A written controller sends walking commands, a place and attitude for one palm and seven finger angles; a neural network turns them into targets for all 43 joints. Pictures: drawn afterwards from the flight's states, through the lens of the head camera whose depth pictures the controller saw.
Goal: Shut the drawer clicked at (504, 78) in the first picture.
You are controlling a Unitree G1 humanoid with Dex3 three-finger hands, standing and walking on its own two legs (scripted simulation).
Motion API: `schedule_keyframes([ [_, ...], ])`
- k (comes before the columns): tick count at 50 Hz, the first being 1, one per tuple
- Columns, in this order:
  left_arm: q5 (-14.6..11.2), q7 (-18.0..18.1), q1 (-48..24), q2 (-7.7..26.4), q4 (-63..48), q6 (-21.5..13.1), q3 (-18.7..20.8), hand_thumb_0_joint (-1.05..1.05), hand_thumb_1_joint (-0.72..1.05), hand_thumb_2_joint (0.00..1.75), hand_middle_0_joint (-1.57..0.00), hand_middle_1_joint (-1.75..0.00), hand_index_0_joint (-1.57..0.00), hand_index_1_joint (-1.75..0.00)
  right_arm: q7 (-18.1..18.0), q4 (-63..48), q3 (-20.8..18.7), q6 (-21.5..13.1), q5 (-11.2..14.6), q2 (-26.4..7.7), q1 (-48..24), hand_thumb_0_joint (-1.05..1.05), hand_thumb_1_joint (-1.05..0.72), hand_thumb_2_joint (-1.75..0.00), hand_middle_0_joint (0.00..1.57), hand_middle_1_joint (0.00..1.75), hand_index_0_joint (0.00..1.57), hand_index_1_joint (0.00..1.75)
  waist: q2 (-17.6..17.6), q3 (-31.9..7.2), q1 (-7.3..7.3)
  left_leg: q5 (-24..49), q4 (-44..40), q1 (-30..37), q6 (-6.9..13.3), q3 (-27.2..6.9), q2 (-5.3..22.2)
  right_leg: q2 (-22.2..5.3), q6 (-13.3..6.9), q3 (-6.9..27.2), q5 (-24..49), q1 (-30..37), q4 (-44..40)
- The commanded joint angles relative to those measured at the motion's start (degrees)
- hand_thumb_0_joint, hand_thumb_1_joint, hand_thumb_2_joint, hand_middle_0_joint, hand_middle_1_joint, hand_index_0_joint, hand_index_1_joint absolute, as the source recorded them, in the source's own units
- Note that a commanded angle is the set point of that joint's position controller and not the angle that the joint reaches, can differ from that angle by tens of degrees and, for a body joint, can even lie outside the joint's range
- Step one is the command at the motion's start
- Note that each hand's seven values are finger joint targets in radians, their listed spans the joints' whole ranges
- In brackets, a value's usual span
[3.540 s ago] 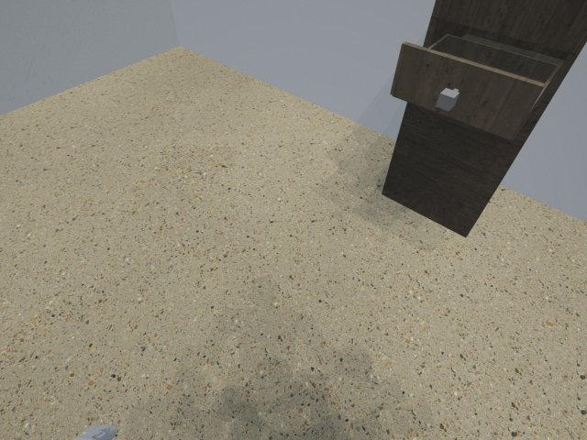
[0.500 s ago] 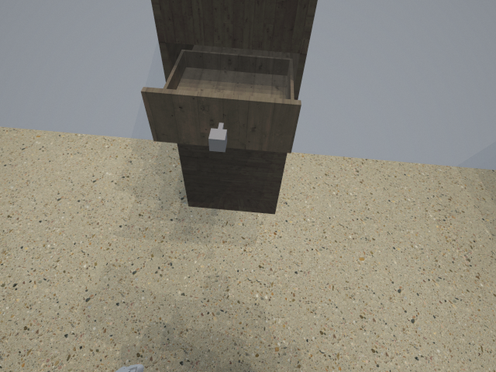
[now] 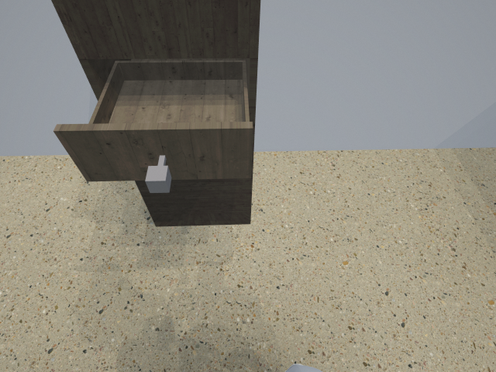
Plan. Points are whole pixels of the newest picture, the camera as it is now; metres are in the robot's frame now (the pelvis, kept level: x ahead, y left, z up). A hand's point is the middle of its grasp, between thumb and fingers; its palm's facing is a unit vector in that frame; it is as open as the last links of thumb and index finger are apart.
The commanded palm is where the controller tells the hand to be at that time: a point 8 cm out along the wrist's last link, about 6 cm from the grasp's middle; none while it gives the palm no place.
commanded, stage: take the last steps up to it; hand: left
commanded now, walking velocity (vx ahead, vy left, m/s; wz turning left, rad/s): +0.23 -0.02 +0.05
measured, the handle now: (160, 171) +0.49 +0.19 -0.02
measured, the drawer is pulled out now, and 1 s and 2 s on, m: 0.25 0.25 0.25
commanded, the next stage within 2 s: come to a stop and stand still in 0.20 s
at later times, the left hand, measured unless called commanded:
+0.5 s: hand out of the picture +0.09 +0.16 -0.18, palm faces +0.12 -0.99 -0.12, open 7.3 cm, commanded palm none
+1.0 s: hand out of the picture +0.09 +0.10 -0.15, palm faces +0.07 -0.97 -0.22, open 7.3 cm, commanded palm none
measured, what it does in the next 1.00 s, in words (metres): walks ahead: left foot, then right foot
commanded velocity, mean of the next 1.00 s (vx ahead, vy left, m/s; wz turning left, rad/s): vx -0.02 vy -0.02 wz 0.01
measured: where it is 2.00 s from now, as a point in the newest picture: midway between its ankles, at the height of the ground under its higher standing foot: outside the picture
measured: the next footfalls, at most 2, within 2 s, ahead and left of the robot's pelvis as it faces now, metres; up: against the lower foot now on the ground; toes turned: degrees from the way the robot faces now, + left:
left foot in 0.36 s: +0.22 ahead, +0.10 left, +0.00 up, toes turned +12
right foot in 0.78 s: +0.13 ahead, -0.17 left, +0.00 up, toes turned -3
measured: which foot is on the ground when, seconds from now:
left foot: up 0.00-0.34, down 0.36-0.82, up 0.84-1.00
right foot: down 0.00-0.38, up 0.40-0.76, down 0.78-1.00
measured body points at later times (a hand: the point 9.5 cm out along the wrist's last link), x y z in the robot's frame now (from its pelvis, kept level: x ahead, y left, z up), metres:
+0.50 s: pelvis +0.12 +0.01 +0.01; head +0.13 +0.04 +0.46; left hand +0.08 +0.21 -0.17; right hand +0.24 -0.21 -0.12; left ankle +0.19 +0.09 -0.72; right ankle +0.07 -0.12 -0.69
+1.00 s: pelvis +0.08 -0.08 +0.02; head +0.09 -0.09 +0.47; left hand +0.09 +0.15 -0.13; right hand +0.10 -0.31 -0.15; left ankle +0.08 +0.07 -0.70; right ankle +0.09 -0.17 -0.72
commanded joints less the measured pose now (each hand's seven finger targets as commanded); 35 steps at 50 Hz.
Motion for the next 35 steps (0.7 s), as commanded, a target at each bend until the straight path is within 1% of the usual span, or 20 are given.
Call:
schedule_keyframes([
  [1,-0.6,2.1,16.4,11.8,2.3,-0.7,2.2,0.0,0.9,0.9,-0.2,-0.3,-0.2,-0.3,0.0,-7.0,-1.3,-1.2,0.5,-5.5,-7.8,0.0,-0.9,-0.9,0.2,0.3,0.2,0.3,-11.0,-7.4,8.82,-1.1,34.4,-30.5,3.6,-7.1,-2.1,-21.2,-9.4,28.4,-5.1,23.6,-21.2],
  [2,-0.6,2.4,12.1,8.2,1.5,-0.8,1.2,0.0,0.9,0.9,-0.2,-0.3,-0.2,-0.3,0.1,-6.6,-1.4,-1.0,0.1,-5.3,-8.5,0.0,-0.9,-0.9,0.2,0.3,0.2,0.3,-5.7,-3.4,6.51,3.6,32.9,-29.5,3.5,-7.7,-0.2,-18.9,-8.2,22.1,-3.8,17.6,-21.5],
  [3,-0.2,2.8,9.7,5.5,0.6,-1.0,0.7,0.0,0.9,0.9,-0.2,-0.3,-0.2,-0.3,0.2,-6.0,-1.4,-0.5,-0.2,-3.9,-7.4,0.0,-0.9,-0.9,0.2,0.3,0.2,0.3,-2.0,-2.3,4.56,6.0,30.1,-26.8,3.0,-7.3,0.4,-17.2,-7.5,17.0,0.6,13.6,-21.7],
  [4,0.0,2.9,8.5,4.3,0.3,-1.4,0.2,0.0,0.9,0.9,-0.2,-0.3,-0.2,-0.3,0.2,-5.2,-1.1,-0.1,-0.4,-2.8,-5.9,0.0,-0.9,-0.9,0.2,0.3,0.2,0.3,-3.1,-1.9,3.13,7.3,27.3,-24.8,2.4,-6.5,0.2,-15.8,-6.6,12.7,6.4,11.1,-21.6],
  [6,0.1,3.0,8.4,3.5,0.2,-1.7,-0.6,0.0,0.9,0.9,-0.2,-0.3,-0.2,-0.3,0.4,-5.2,-1.0,0.6,-0.4,-2.2,-5.0,0.0,-0.9,-0.9,0.2,0.3,0.2,0.3,-5.0,-1.7,1.98,8.3,21.9,-22.0,1.6,-5.0,-0.6,-14.3,-6.6,8.6,12.9,8.7,-21.4],
  [9,0.0,3.0,8.9,4.5,0.5,-1.9,-0.8,0.0,0.9,0.9,-0.2,-0.3,-0.2,-0.3,0.9,-6.6,-0.6,0.5,-0.3,-2.1,-7.8,0.0,-0.9,-0.9,0.2,0.3,0.2,0.3,-5.6,-1.8,2.09,10.1,12.2,-21.3,1.3,-3.8,-1.7,-13.5,-7.2,7.1,16.5,10.9,-20.9],
  [12,0.0,2.9,10.3,5.8,1.2,-1.7,-0.6,0.0,0.9,0.9,-0.2,-0.3,-0.2,-0.3,1.3,-8.3,-0.4,0.0,-0.2,-3.1,-12.4,0.0,-0.9,-0.9,0.2,0.3,0.2,0.3,-6.8,-1.2,3.41,11.4,3.7,-18.6,1.7,-2.4,-3.0,-13.3,-6.9,7.2,15.7,12.7,-19.7],
  [14,-0.1,2.8,10.6,6.3,1.5,-1.4,-0.4,0.0,0.9,0.9,-0.2,-0.3,-0.2,-0.3,1.3,-8.7,-0.3,-0.5,-0.1,-4.0,-13.3,0.0,-0.9,-0.9,0.2,0.3,0.2,0.3,-6.8,-0.7,3.26,13.7,-1.0,-14.4,2.4,-1.7,-4.1,-12.8,-6.2,7.2,12.9,12.0,-18.4],
  [16,-0.4,3.0,9.9,5.4,1.8,-0.7,-0.6,0.0,0.9,0.9,-0.2,-0.3,-0.2,-0.3,0.8,-7.5,0.0,-0.7,-0.2,-4.6,-11.8,0.0,-0.9,-0.9,0.2,0.3,0.2,0.3,-4.2,0.3,1.73,20.2,-8.4,-6.1,2.4,-1.5,-4.7,-10.3,-4.0,5.5,12.2,8.6,-14.1],
  [17,-0.5,3.2,10.6,3.6,1.9,-0.3,-1.1,0.0,0.9,0.9,-0.2,-0.3,-0.2,-0.3,0.4,-6.5,0.0,-1.1,-0.2,-6.1,-9.1,0.0,-0.9,-0.9,0.2,0.3,0.2,0.3,0.8,-1.8,0.96,32.4,-12.1,0.3,2.9,-4.8,-2.7,-7.2,-1.5,3.8,12.2,7.2,-7.5],
  [18,-0.7,3.4,12.9,1.5,1.6,0.2,-1.8,0.0,0.9,0.9,-0.2,-0.3,-0.2,-0.3,-0.2,-6.2,-0.5,-1.2,-0.4,-9.5,-6.8,0.0,-0.9,-0.9,0.2,0.3,0.2,0.3,8.6,-4.2,1.3,49.7,-13.1,5.1,6.4,-12.2,5.0,-3.3,1.7,1.6,2.2,4.1,-1.6],
  [19,-1.1,3.8,15.9,0.3,2.2,0.8,-2.1,0.0,0.9,0.9,-0.2,-0.3,-0.2,-0.3,-0.8,-6.3,-0.4,-0.7,-0.1,-11.6,-7.9,0.0,-0.9,-0.9,0.2,0.3,0.2,0.3,14.2,-6.4,2.77,60.0,-15.6,4.0,10.5,-16.9,11.5,-1.1,3.4,1.4,-15.0,5.7,3.1],
  [20,-1.1,4.2,16.4,1.5,2.8,1.7,-2.0,0.0,0.9,0.9,-0.2,-0.3,-0.2,-0.3,-1.5,-6.4,-0.1,-0.4,0.2,-11.7,-10.3,0.0,-0.9,-0.9,0.2,0.3,0.2,0.3,17.6,-7.5,3.16,61.3,-19.1,2.5,12.3,-18.5,12.7,-0.9,4.2,4.1,-23.8,6.1,8.9],
  [22,-0.6,4.3,14.3,2.7,2.5,2.8,-1.7,0.0,0.9,0.9,-0.2,-0.3,-0.2,-0.3,-2.4,-7.2,-0.2,0.2,0.2,-11.3,-14.3,0.0,-0.9,-0.9,0.2,0.3,0.2,0.3,11.8,-3.8,3.68,57.6,-20.4,-1.6,13.5,-17.5,12.0,-2.1,4.0,7.2,-22.8,3.6,14.3],
  [23,-0.4,4.2,13.8,2.7,2.2,3.1,-1.7,0.0,0.9,0.9,-0.2,-0.3,-0.2,-0.3,-2.5,-7.5,-0.4,0.3,0.4,-11.0,-15.8,0.0,-0.9,-0.9,0.2,0.3,0.2,0.3,9.1,-2.8,3.9,59.2,-19.8,-2.1,14.0,-16.3,11.8,-2.5,4.0,7.6,-21.7,2.7,15.0],
  [24,-0.4,4.2,13.6,2.8,1.5,3.4,-1.5,0.0,0.9,0.9,-0.2,-0.3,-0.2,-0.3,-2.5,-8.1,-0.9,0.5,0.5,-11.4,-16.4,0.0,-0.9,-0.9,0.2,0.3,0.2,0.3,6.8,-4.6,3.8,58.5,-19.5,-1.2,14.2,-15.2,11.5,-2.5,4.2,8.0,-20.6,2.0,16.5],
  [26,-0.3,4.1,13.9,2.8,0.6,4.2,-0.9,0.0,0.9,0.9,-0.2,-0.3,-0.2,-0.3,-2.3,-8.9,-1.7,1.2,0.5,-12.2,-17.7,0.0,-0.9,-0.9,0.2,0.3,0.2,0.3,6.1,-8.1,3.86,53.6,-19.2,0.6,14.5,-12.8,11.3,-1.8,4.5,8.1,-19.0,0.1,21.2],
  [28,-0.1,4.1,13.2,2.6,-0.4,4.5,-0.4,0.0,0.9,0.9,-0.2,-0.3,-0.2,-0.3,-2.0,-9.3,-2.1,1.5,0.5,-11.9,-18.1,0.0,-0.9,-0.9,0.2,0.3,0.2,0.3,4.2,-8.9,3.77,47.3,-19.7,-1.5,14.0,-11.2,10.5,-1.3,4.5,8.3,-17.2,-0.7,25.0],
  [31,0.0,4.0,12.9,1.4,-2.0,5.0,0.0,0.0,0.9,0.9,-0.2,-0.3,-0.2,-0.3,-1.3,-10.5,-2.8,1.9,0.0,-11.5,-19.4,0.0,-0.9,-0.9,0.2,0.3,0.2,0.3,7.0,-9.0,3.83,32.5,-21.7,-5.5,13.1,-10.6,9.4,-1.3,4.4,7.3,-16.4,0.4,22.3],
  [35,0.1,3.8,14.4,0.5,-2.1,4.5,-0.6,0.0,0.9,0.9,-0.2,-0.3,-0.2,-0.3,-0.4,-10.6,-3.1,2.5,-0.4,-11.8,-20.8,0.0,-0.9,-0.9,0.2,0.3,0.2,0.3,10.3,-6.2,4.36,8.7,-25.1,-12.5,11.2,-12.7,7.6,-0.5,3.3,4.1,-14.7,7.1,8.9],
])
